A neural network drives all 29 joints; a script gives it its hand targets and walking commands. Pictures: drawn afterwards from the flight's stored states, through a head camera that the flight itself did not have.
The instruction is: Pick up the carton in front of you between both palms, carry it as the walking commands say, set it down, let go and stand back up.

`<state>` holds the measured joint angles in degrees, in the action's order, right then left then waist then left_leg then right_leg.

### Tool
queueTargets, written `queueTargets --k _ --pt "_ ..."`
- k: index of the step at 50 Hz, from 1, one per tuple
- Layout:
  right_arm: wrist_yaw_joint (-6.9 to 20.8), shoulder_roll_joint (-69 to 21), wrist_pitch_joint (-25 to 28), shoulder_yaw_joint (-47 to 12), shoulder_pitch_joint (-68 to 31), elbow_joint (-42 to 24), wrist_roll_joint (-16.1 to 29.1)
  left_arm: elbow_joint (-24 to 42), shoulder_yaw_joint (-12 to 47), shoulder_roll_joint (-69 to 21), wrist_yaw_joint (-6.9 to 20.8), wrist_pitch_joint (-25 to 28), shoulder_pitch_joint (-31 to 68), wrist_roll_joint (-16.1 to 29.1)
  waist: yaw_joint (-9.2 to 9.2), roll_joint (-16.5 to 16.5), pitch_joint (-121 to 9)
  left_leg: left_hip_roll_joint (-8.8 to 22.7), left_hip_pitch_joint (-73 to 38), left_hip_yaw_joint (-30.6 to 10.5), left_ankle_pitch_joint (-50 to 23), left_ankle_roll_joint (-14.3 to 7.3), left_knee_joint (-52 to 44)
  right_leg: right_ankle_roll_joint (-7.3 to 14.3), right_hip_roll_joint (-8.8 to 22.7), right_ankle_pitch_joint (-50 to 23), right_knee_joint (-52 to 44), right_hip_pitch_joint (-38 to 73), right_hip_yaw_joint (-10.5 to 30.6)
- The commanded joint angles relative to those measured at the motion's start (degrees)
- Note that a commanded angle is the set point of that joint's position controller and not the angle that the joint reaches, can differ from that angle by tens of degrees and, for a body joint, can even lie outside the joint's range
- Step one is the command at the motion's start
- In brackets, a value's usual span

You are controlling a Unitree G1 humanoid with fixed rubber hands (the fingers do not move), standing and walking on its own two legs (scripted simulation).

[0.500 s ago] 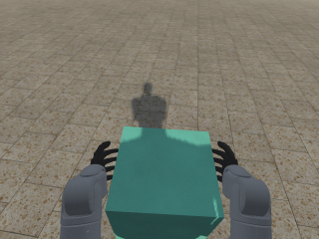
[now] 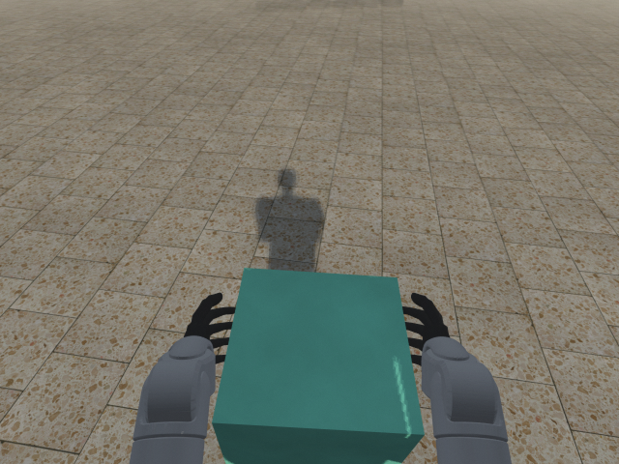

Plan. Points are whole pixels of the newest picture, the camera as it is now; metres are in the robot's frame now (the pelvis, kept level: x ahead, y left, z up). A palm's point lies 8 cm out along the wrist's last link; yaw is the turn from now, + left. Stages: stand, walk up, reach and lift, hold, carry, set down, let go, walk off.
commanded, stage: carry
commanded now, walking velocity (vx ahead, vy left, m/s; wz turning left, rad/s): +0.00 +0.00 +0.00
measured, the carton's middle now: (312, 384) +0.26 +0.00 -0.03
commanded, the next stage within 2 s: hold in 0.68 s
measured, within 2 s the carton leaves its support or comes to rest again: neither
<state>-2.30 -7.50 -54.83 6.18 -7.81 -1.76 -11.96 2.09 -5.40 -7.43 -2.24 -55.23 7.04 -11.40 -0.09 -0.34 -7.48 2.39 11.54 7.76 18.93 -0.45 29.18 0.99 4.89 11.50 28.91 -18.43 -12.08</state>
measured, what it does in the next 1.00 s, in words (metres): stands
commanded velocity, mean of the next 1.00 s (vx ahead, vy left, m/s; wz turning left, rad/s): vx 0.00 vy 0.00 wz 0.00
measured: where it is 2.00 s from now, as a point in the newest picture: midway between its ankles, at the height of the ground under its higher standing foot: outside the picture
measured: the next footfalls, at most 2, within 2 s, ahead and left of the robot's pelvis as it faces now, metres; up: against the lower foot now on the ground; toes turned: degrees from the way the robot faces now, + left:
none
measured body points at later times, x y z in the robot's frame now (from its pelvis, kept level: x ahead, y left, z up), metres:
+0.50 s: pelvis -0.01 +0.00 +0.00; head -0.03 +0.00 +0.45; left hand +0.29 +0.15 +0.03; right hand +0.29 -0.15 +0.03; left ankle -0.04 +0.10 -0.74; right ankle +0.04 -0.11 -0.74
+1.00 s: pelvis -0.03 +0.00 +0.01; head -0.06 -0.01 +0.46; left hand +0.26 +0.16 +0.04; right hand +0.27 -0.14 +0.04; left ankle -0.04 +0.11 -0.74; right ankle +0.04 -0.12 -0.74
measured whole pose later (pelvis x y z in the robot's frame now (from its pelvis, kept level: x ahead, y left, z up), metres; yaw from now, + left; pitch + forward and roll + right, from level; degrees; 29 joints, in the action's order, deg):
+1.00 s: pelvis -0.03 +0.00 +0.01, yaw +2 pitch -8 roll +0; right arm -1.6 -8.2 -41.3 9.8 -12.6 10.6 -15.5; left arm -12.9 -10.4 -8.2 -0.1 -39.7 12.6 -14.6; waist -0.1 -1.9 3.7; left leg 0.6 1.6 2.8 14.3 -0.9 23.7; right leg 0.4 2.2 6.4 21.1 -6.8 -5.8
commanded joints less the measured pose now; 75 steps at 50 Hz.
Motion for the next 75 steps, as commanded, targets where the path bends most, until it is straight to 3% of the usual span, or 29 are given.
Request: queueTargets --k 1,8,13,19,34,35,36,37,38,39,41,46,56,66,75 --pt "13.2 -48.2 5.2 -31.2 -24.6 -0.2 15.5 1.6 30.8 -47.3 13.1 5.8 27.1 15.5 0.08 0.2 -8.2 6.4 3.6 -5.8 -8.1 -1.0 -6.3 -0.3 5.6 -6.6 -3.9 7.9 7.3" --pt "13.8 -49.7 14.4 -24.6 -29.3 10.2 10.8 -8.9 23.7 -49.0 13.7 15.1 31.5 10.5 -0.01 0.3 -9.1 6.4 4.0 -5.9 -6.8 -1.3 -6.4 -0.2 5.5 -5.7 -4.2 8.0 7.3" --pt "14.5 -53.1 18.3 -24.1 -31.4 13.7 9.9 -12.2 23.4 -52.5 14.5 19.0 33.9 9.9 -0.03 0.4 -11.0 6.2 3.1 -5.8 -7.6 -1.4 -5.7 -0.1 5.6 -7.2 -3.9 8.6 7.3" --pt "14.6 -54.3 16.3 -28.2 -29.0 9.8 12.3 -8.4 27.7 -53.6 14.5 17.2 31.8 12.3 0.09 0.5 -12.8 6.4 2.1 -5.7 -10.9 -1.3 -4.4 0.0 5.9 -10.7 -2.9 9.2 7.4" --pt "14.1 -52.5 14.4 -28.2 -28.3 8.4 12.5 -6.6 27.7 -51.7 14.0 15.3 31.2 12.6 0.05 0.3 -11.3 6.6 2.7 -5.8 -11.1 -1.3 -4.7 -0.1 5.7 -10.3 -2.9 8.8 7.3" --pt "14.3 -53.6 14.1 -27.0 -22.7 7.4 12.1 -7.9 25.7 -52.6 14.6 15.3 26.0 11.5 0.45 -3.8 -4.7 -6.2 3.0 -13.4 -23.8 -1.6 -8.8 1.5 -10.0 -20.7 -4.2 25.1 15.3" --pt "13.9 -52.3 14.8 -27.0 -23.8 5.8 11.7 -6.2 25.5 -51.9 14.3 16.5 27.2 11.1 -0.46 -3.0 -7.7 -5.6 3.1 -14.3 -26.8 -1.5 -8.3 1.9 -8.9 -25.3 -4.1 28.7 17.2" --pt "14.0 -51.3 15.0 -26.4 -22.9 4.8 11.1 -6.0 24.3 -50.8 14.1 16.7 25.3 10.0 -0.15 -1.9 -7.6 -5.7 -0.9 -14.4 -27.5 -1.3 -8.8 0.7 -8.9 -26.2 -4.7 26.6 17.1" --pt "14.1 -50.7 15.0 -26.6 -24.2 5.5 11.4 -7.2 23.8 -50.5 13.7 16.7 26.2 9.5 -0.45 -2.9 -7.1 -5.9 -2.2 -14.1 -24.5 -0.9 -9.7 0.3 -9.1 -23.5 -5.4 26.7 17.1" --pt "14.1 -51.4 15.2 -27.6 -25.4 5.4 11.7 -8.0 23.6 -50.6 13.6 17.1 26.8 9.2 -0.84 -0.9 -6.7 -6.2 -3.2 -13.9 -23.8 -1.0 -10.1 -0.4 -9.6 -22.2 -5.6 26.0 16.7" --pt "13.7 -51.0 15.6 -27.6 -25.3 6.2 11.2 -8.3 24.0 -50.7 13.7 17.6 27.6 9.9 -0.63 -0.1 -6.0 -6.0 -1.3 -14.2 -21.1 -1.2 -10.7 -0.2 -9.6 -20.0 -6.0 28.1 16.7" --pt "13.5 -51.3 15.9 -25.6 -26.1 8.0 9.9 -9.5 23.8 -50.9 14.6 18.0 30.5 10.2 0.81 -0.1 -3.1 -5.4 1.0 -14.6 -14.0 -1.6 -11.9 0.2 -9.4 -14.0 -6.7 28.2 16.4" --pt "16.2 -53.4 15.5 -24.8 -31.4 12.1 9.8 -14.3 20.6 -52.8 15.6 18.4 34.2 8.6 -0.39 -2.1 0.4 -4.3 5.8 -14.4 -0.3 -3.4 -14.7 -0.6 -9.0 -3.2 -6.3 29.0 15.9" --pt "17.2 -55.7 15.1 -22.8 -33.4 16.2 9.0 -17.2 19.9 -54.7 17.5 18.4 38.6 9.2 0.67 0.7 0.0 -5.1 6.4 -13.6 0.8 -3.5 -13.2 -0.8 -7.9 1.7 -8.2 28.6 17.1" --pt "16.9 -55.3 14.7 -21.7 -33.7 16.9 9.2 -17.7 18.3 -54.3 17.4 17.9 37.8 8.3 0.06 1.2 -1.0 -6.0 4.3 -13.2 -3.5 -3.1 -12.3 -0.9 -6.7 -2.0 -9.7 29.2 17.9"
